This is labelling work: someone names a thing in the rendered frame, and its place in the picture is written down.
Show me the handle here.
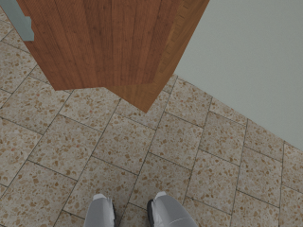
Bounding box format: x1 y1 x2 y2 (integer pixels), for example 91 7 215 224
0 0 34 42

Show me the robot right shin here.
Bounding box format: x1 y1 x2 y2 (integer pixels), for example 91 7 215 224
152 191 167 227

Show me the robot right thigh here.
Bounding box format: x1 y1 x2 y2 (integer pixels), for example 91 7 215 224
151 195 198 227

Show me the cupboard door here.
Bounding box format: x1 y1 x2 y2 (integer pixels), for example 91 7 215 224
0 0 181 91

